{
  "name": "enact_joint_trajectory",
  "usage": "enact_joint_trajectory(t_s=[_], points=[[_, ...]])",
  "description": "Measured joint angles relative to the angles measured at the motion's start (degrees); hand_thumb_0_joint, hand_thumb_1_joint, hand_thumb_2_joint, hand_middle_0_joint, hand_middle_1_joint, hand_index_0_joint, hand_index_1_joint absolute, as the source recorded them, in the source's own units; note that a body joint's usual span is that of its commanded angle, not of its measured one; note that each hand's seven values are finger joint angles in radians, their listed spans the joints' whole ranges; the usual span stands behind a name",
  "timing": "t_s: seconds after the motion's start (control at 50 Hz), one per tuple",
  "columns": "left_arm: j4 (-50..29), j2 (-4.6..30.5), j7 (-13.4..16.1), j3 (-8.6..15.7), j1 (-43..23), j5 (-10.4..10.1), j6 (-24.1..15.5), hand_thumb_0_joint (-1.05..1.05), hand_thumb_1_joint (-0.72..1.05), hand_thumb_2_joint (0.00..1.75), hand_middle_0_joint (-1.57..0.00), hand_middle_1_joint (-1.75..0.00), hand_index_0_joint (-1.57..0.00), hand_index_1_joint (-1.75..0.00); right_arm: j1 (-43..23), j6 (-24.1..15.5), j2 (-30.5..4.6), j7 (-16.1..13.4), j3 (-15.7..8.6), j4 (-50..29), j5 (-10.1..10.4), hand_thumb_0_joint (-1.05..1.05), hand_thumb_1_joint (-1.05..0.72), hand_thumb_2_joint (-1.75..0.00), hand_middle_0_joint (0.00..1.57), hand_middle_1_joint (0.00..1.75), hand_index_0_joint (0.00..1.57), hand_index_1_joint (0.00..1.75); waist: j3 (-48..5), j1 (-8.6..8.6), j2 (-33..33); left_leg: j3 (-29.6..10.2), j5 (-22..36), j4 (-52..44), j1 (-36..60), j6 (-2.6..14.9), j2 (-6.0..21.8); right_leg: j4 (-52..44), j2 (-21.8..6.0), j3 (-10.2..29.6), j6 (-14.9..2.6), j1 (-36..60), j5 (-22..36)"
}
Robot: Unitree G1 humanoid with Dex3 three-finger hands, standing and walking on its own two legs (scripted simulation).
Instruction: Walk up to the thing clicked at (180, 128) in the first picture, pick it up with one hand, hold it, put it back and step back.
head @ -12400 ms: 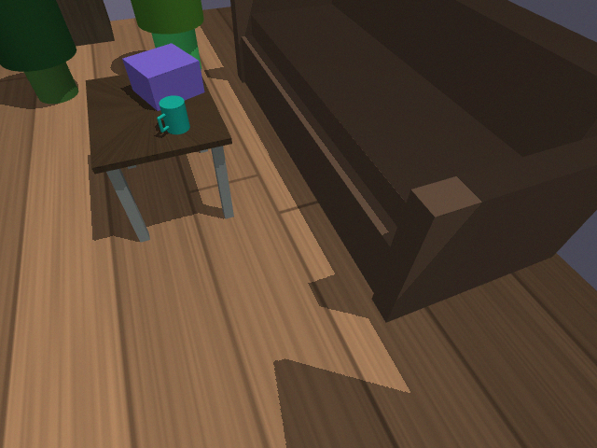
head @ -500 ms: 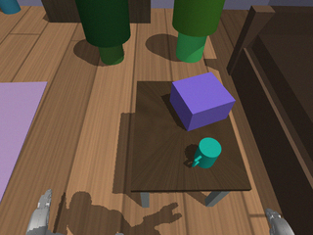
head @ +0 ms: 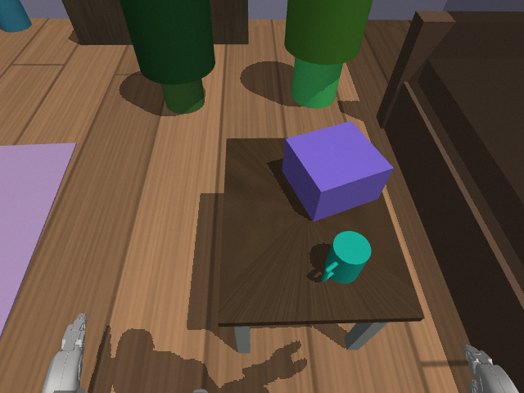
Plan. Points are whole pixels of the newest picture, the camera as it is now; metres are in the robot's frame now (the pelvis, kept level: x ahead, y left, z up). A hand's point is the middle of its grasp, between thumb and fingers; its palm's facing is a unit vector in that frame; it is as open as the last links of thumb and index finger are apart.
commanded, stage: go down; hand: right
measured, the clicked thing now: (341, 261) +0.44 -0.18 -0.23
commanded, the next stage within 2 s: approach in 1.72 s
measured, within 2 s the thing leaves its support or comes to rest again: neither
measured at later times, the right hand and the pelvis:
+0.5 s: hand (484, 359) +0.19 -0.31 -0.03, palm faces +0.17 +0.93 -0.32, open 17.5 cm; pelvis -0.02 +0.00 +0.00, yaw -1 degrees
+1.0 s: hand (516, 278) +0.29 -0.36 +0.03, palm faces +0.22 +0.96 -0.17, open 17.4 cm; pelvis -0.02 +0.00 +0.01, yaw +1 degrees
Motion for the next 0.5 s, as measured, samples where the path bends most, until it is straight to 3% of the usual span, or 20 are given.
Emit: enact_joint_trajectory(t_s=[0.32,0.42,0.5], points=[[-4.58,-0.63,1.62,-1.92,2.64,-0.19,-0.09,-0.01,-0.54,0.05,-0.06,-0.06,-0.06,-0.06,1.05,-0.43,-1.62,2.25,-2.44,-3.07,0.85,-0.01,0.57,-0.07,0.03,0.06,0.04,0.07,0.01,-0.23,0.39,0.13,0.54,1.14,-0.54,-0.03,0.08,1.74,0.10,0.21,-0.06,-0.88,0.26],[-5.28,-1.09,2.49,-3.78,2.58,-0.05,-1.33,-0.01,-0.54,0.05,-0.06,-0.06,-0.06,-0.06,-3.54,-2.34,-3.09,2.37,-4.44,-1.40,1.51,-0.01,0.57,-0.07,0.03,0.06,0.04,0.07,0.71,-0.29,0.99,0.38,1.00,0.94,0.15,-0.01,0.14,1.80,0.16,0.48,-0.05,-0.43,0.67],[-3.99,-1.32,2.58,-3.95,2.00,0.12,-2.68,-0.01,-0.54,0.05,-0.06,-0.06,-0.06,-0.06,-9.65,-4.39,-5.13,3.43,-6.96,2.16,2.53,-0.01,0.56,-0.07,0.04,0.06,0.05,0.07,1.10,0.11,0.98,0.64,1.59,0.24,0.88,-0.02,0.16,1.50,0.20,0.74,-0.07,0.01,1.14]])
